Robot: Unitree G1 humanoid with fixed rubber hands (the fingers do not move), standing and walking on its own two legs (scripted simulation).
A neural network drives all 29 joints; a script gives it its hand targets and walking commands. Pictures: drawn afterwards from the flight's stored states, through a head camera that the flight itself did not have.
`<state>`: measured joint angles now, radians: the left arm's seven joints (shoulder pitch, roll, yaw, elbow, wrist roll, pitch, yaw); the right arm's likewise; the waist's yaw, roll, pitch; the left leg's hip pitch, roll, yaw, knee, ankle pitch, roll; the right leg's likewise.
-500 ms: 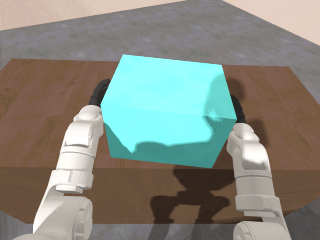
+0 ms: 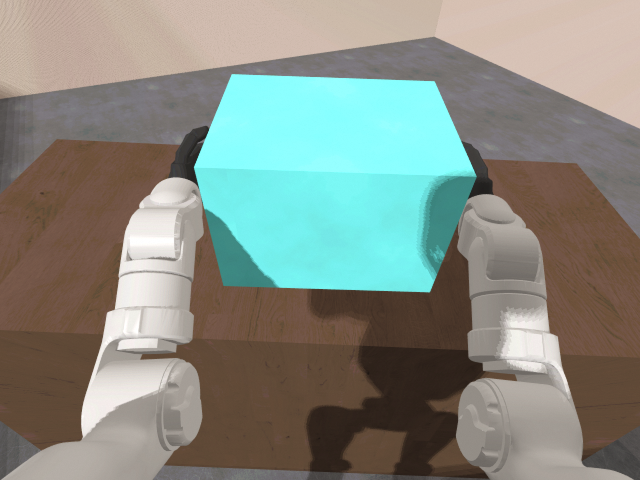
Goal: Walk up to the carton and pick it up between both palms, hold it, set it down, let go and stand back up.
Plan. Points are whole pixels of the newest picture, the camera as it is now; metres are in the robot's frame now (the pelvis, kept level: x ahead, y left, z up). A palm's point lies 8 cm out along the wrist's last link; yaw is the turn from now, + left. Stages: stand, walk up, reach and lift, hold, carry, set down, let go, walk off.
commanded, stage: reach and lift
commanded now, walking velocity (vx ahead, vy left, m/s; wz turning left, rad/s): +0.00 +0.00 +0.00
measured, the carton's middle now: (330, 182) +0.42 +0.02 +0.20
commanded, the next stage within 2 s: hold in 0.26 s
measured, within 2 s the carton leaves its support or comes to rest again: neither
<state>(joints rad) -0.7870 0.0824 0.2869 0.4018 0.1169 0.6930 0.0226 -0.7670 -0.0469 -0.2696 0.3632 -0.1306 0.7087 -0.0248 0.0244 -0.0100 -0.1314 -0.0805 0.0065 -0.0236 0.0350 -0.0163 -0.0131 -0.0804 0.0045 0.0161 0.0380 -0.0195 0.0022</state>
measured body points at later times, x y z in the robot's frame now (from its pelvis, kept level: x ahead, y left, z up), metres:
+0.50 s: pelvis -0.04 +0.00 +0.00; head -0.07 +0.00 +0.45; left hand +0.35 +0.18 +0.20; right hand +0.35 -0.17 +0.19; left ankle +0.00 +0.13 -0.76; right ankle -0.01 -0.12 -0.76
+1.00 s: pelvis -0.02 +0.00 +0.00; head -0.03 +0.00 +0.45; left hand +0.37 +0.18 +0.18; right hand +0.36 -0.17 +0.17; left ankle +0.00 +0.13 -0.76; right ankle -0.01 -0.12 -0.76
